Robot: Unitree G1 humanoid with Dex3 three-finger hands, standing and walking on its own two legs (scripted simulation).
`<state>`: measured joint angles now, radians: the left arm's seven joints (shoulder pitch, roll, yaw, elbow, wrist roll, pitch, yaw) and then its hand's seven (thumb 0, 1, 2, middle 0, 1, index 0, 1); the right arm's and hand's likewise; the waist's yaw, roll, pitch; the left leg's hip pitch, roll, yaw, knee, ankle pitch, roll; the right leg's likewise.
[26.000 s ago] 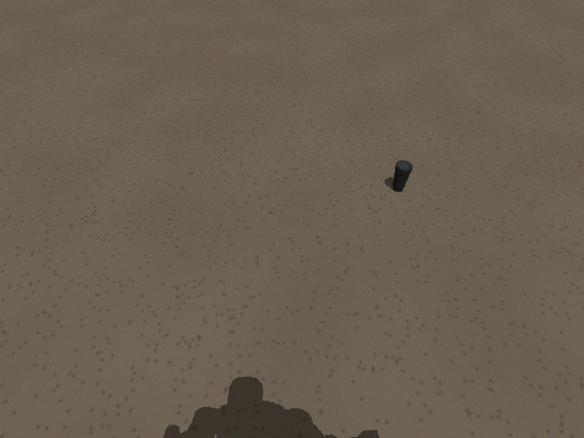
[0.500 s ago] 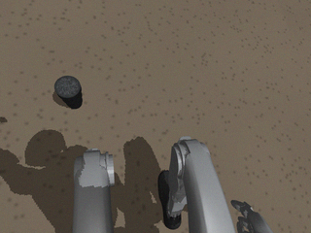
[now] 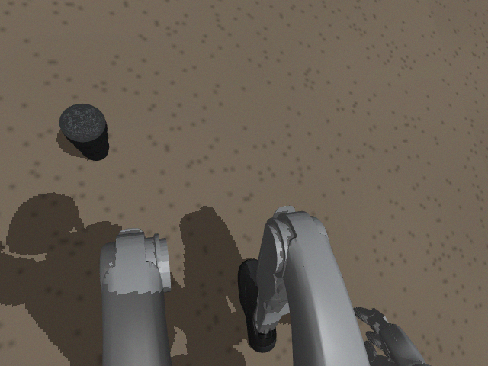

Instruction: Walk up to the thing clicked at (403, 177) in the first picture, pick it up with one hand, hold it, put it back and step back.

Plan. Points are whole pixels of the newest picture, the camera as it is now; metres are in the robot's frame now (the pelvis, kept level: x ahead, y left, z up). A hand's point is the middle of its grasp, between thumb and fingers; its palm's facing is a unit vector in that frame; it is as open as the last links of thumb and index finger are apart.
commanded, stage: approach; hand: left
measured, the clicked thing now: (90, 137) +0.54 +0.23 -0.28
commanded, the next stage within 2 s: close in in 0.32 s
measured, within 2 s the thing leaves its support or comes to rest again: neither
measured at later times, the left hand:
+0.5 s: hand (47, 141) +0.50 +0.29 -0.20, palm faces +0.13 -0.99 +0.00, open 17.4 cm
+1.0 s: hand (86, 142) +0.51 +0.23 -0.24, palm faces +0.22 -0.97 -0.01, open 17.1 cm
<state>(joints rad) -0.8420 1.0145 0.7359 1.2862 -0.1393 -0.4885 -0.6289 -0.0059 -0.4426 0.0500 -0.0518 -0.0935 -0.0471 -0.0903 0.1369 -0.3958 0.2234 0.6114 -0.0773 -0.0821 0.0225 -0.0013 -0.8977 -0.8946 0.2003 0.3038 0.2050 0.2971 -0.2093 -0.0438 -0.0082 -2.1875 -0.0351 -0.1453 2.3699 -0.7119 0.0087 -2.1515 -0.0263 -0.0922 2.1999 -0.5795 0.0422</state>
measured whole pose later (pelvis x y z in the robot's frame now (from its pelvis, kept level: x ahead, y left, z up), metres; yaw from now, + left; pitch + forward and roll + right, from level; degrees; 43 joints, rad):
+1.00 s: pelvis -0.01 +0.02 -0.06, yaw -8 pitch +15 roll -20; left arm -0.89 1.01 0.48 1.65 -0.02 -1.06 0.00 -0.01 -0.50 0.12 -0.06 -0.13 -0.06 -0.13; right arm -0.13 -0.41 0.61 0.49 -0.36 0.12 0.11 -0.01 -0.92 -0.90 0.20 0.30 0.21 0.30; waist -0.38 -0.26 0.33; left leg -2.21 -0.02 -0.33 2.64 -0.75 0.04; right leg -2.09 0.04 -0.24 2.30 -0.53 0.09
